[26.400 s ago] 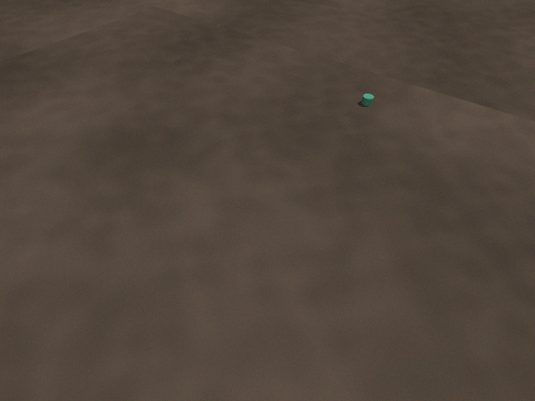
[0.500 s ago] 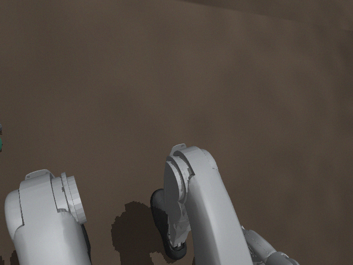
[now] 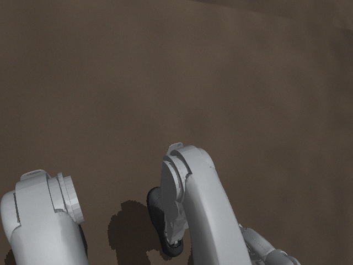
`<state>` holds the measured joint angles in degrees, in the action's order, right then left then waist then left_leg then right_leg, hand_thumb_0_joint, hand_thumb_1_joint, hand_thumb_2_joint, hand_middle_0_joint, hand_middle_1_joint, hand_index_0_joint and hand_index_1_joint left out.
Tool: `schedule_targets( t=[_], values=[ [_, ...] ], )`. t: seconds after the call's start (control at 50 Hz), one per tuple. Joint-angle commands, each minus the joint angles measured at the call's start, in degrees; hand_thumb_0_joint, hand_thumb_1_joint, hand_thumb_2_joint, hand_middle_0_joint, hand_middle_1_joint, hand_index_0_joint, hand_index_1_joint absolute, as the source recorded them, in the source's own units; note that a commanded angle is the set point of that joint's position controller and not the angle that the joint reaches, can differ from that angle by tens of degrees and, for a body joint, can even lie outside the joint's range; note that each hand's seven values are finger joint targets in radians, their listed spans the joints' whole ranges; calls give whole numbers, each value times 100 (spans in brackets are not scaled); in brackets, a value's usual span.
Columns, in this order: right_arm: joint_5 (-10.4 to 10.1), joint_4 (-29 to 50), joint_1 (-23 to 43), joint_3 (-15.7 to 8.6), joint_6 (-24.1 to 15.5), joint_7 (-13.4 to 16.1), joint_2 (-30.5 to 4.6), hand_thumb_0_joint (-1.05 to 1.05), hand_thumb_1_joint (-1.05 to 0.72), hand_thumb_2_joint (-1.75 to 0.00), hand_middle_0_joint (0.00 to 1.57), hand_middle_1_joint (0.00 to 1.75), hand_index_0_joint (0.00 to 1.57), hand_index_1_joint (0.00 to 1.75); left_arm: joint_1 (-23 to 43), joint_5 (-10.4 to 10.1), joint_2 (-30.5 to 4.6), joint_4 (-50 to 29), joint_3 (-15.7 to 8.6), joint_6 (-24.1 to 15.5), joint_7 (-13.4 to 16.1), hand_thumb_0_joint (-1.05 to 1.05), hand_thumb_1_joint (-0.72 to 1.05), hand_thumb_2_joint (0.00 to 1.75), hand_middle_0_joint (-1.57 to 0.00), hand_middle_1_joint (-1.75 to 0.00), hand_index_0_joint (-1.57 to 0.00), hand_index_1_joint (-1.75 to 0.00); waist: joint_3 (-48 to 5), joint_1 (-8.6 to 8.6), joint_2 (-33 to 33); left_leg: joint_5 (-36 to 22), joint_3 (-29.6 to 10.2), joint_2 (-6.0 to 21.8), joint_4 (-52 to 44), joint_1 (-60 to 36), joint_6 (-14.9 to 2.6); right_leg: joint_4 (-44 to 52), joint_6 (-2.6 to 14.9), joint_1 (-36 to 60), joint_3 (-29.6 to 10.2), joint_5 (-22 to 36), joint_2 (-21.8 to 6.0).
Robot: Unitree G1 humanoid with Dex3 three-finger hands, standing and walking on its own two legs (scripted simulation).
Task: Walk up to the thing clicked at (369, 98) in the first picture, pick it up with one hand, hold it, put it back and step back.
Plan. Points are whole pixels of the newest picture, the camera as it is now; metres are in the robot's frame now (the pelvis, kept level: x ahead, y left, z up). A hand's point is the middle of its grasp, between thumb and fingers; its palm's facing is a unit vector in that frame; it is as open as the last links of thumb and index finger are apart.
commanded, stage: open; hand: left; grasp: from above
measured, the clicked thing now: out of the picture +0.38 +0.35 -0.27
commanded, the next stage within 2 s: withdraw in 0.28 s
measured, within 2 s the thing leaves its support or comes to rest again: neither
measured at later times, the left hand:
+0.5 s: hand out of the picture +0.38 +0.33 -0.24, palm faces -0.40 -0.18 -0.90, open 13.8 cm
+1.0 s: hand out of the picture +0.37 +0.35 -0.07, palm faces -0.46 -0.13 -0.88, open 14.0 cm
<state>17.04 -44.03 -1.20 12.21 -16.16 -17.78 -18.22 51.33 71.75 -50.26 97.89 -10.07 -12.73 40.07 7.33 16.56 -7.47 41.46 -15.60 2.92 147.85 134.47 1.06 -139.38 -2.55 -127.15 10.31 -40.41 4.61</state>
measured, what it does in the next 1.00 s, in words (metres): rises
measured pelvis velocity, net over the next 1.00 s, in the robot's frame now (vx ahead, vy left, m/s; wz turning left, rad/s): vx -0.01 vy -0.01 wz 0.11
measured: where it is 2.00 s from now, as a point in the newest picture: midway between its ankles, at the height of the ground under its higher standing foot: (126, 250)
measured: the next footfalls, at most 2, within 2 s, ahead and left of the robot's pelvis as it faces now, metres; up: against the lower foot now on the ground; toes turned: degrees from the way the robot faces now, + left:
none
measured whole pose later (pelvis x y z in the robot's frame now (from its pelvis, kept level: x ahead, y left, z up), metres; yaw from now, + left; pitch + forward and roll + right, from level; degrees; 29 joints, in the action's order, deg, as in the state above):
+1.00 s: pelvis -0.01 -0.01 +0.06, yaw +7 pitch +31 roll -7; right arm 5.9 -41.4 -5.1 2.4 -4.7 -12.1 -16.4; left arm 47.4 63.6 -38.1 73.0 1.0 -7.4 14.3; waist -5.8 7.5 0.4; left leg 37.4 -7.9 3.0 133.2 127.6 0.2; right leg -129.6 -1.3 -122.4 4.9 -38.9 2.5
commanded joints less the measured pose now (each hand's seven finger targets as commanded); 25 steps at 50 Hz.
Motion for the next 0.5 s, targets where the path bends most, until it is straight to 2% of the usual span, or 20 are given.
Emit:
schedule_targets(
  t=[0.0, 0.02, 0.04, 0.06, 0.08, 0.12, 0.14, 0.16, 0.2, 0.26, 0.28, 0.3, 0.32, 0.34, 0.36, 0.38, 0.42, 0.44, 0.46, 0.48],
  values=[
    [-77, -4, -905, -510, -16, 52, -1735, 0, -89, -90, 20, 30, 20, 30, 1138, -158, -1298, -549, 0, -47, 63, 0, -49, 94, -6, -103, -8, -101, -3727, 87, 2583, -1247, 672, 93, -1483, -2649, -141, 1245, 346, 1928, 510, 1596, 249],
    [-61, -21, -999, -509, 6, 71, -1771, 0, -89, -90, 20, 30, 20, 30, 1059, -141, -1381, -498, -105, -70, 61, 0, -49, 95, -6, -104, -8, -102, -3750, 114, 2627, -1285, 669, 78, -1518, -2694, -136, 1245, 354, 1959, 536, 1623, 242],
    [-74, 38, -944, -506, 12, 67, -1701, 0, -88, -90, 20, 30, 20, 30, 1118, -154, -1187, -508, 76, -108, 1, 0, -48, 94, -6, -104, -8, -101, -3628, 149, 2620, -1224, 689, 82, -1463, -2623, -150, 1247, 346, 1905, 495, 1594, 231],
    [-53, -55, -1029, -451, 34, 74, -1681, 0, -88, -90, 20, 30, 20, 30, 1119, -153, -1343, -402, -41, -144, 2, 0, -49, 94, -6, -103, -8, -101, -3575, 189, 2498, -1178, 676, 90, -1461, -2551, -162, 1279, 329, 1929, 519, 1568, 236],
    [-58, -27, -1045, -481, 38, 82, -1737, 0, -88, -89, 20, 30, 20, 30, 1211, -113, -1328, -475, 36, -191, -33, 0, -48, 95, -7, -104, -8, -102, -3504, 223, 2483, -1096, 676, 75, -1446, -2530, -169, 1284, 327, 1819, 523, 1478, 222],
    [-63, 3, -1032, -456, 61, 97, -1745, 0, -88, -89, 20, 30, 20, 30, 1226, -104, -1346, -452, 54, -260, -41, 0, -49, 95, -6, -103, -8, -101, -3459, 218, 2464, -1047, 678, 77, -1427, -2488, -171, 1289, 328, 1849, 497, 1429, 217],
    [-71, 34, -918, -480, 46, 114, -1756, 0, -88, -89, 20, 30, 20, 30, 1324, -100, -1196, -586, 212, -302, -53, 0, -48, 94, -6, -104, -8, -101, -3467, 198, 2464, -930, 651, 84, -1459, -2523, -160, 1278, 349, 1752, 492, 1285, 230],
    [-60, -28, -966, -486, 71, 139, -1804, 0, -88, -89, 20, 30, 20, 30, 1190, -108, -1403, -658, 18, -332, 11, 0, -47, 94, -6, -104, -8, -101, -3641, 110, 2523, -1030, 637, 88, -1517, -2635, -145, 1319, 352, 1857, 537, 1351, 240],
    [-25, 1, -1002, -452, 56, 118, -1767, 0, -88, -89, 20, 30, 20, 30, 1135, 19, -1270, -484, 132, -349, 22, 0, -47, 93, -6, -103, -8, -101, -3535, 200, 2554, -1099, 634, 83, -1517, -2702, -117, 1207, 354, 1766, 585, 1434, 228],
    [-22, 10, -882, -466, 78, 139, -1770, 0, -88, -89, 20, 30, 20, 30, 1106, -11, -1221, -617, 112, -362, 162, 0, -47, 93, -6, -103, -8, -101, -3667, 89, 2643, -1152, 627, 90, -1562, -2742, -102, 1256, 368, 1843, 564, 1470, 265],
    [-17, -6, -884, -419, 89, 128, -1709, 0, -88, -89, 20, 30, 20, 30, 1249, 2, -1150, -851, 213, -371, 205, 0, -46, 92, -6, -104, -8, -101, -3716, 58, 2801, -1222, 658, 86, -1597, -2747, -95, 1262, 378, 1835, 557, 1517, 273],
    [18, -14, -961, -410, 89, 116, -1783, 0, -88, -89, 20, 30, 20, 30, 939, 83, -1385, -346, -12, -291, 251, 0, -46, 92, -6, -104, -9, -101, -3602, 151, 2592, -1222, 636, 90, -1531, -2706, -109, 1206, 358, 1796, 603, 1574, 264],
    [0, -9, -940, -401, 95, 99, -1749, 0, -88, -89, 20, 30, 20, 30, 1128, 99, -1085, -589, 311, -276, 226, 0, -45, 92, -6, -104, -9, -101, -3492, 120, 2673, -1193, 679, 79, -1525, -2613, -119, 1227, 362, 1683, 565, 1527, 279],
    [13, -38, -874, -434, 83, 105, -1804, 0, -88, -89, 20, 30, 20, 30, 1084, 87, -1336, -383, 80, -232, 290, 0, -45, 92, -6, -104, -8, -101, -3522, 138, 2556, -1117, 649, 100, -1501, -2593, -118, 1220, 358, 1714, 574, 1460, 273],
    [-4, 75, -898, -432, 73, 84, -1789, 0, -88, -89, 20, 30, 20, 30, 1148, 110, -1188, -439, 221, -200, 266, 0, -45, 93, -6, -104, -9, -101, -3501, 165, 2595, -1161, 675, 87, -1478, -2608, -136, 1236, 356, 1724, 517, 1511, 285],
    [2, 47, -879, -413, 42, 82, -1823, 0, -89, -89, 20, 30, 20, 30, 1214, 55, -1325, -465, 108, -186, 316, 0, -46, 94, -6, -102, -9, -98, -3522, 167, 2543, -1150, 661, 99, -1460, -2606, -137, 1234, 347, 1771, 535, 1511, 272],
    [-14, 52, -848, -423, -20, 63, -1856, 0, -89, -89, 20, 30, 20, 30, 1134, 45, -1432, -568, 9, -123, 350, 0, -46, 94, -6, -101, -9, -98, -3581, 69, 2673, -1165, 642, 81, -1538, -2739, -104, 1168, 362, 1708, 570, 1483, 248],
    [-23, -6, -841, -428, -1, 65, -1777, 0, -89, -90, 20, 30, 20, 30, 1077, 13, -1349, -805, 65, -96, 357, 0, -48, 95, -6, -101, -8, -98, -3754, -78, 2889, -1239, 677, 92, -1604, -2811, -86, 1206, 390, 1830, 516, 1497, 289],
    [-17, 88, -781, -446, 1, 71, -1796, 0, -89, -90, 20, 30, 20, 30, 1061, -5, -1527, -975, -104, -71, 372, 0, -48, 95, -6, -100, -8, -98, -3992, -94, 2908, -1278, 675, 92, -1609, -2862, -90, 1218, 389, 1915, 534, 1540, 288],
    [-61, 4, -830, -458, 15, 62, -1702, 0, -89, -90, 20, 30, 20, 30, 1084, -5, -1427, -1118, 48, -34, 308, 0, -48, 95, -6, -100, -8, -98, -4026, -145, 2997, -1277, 709, 91, -1572, -2834, -97, 1181, 399, 1868, 484, 1560, 278]
  ],
)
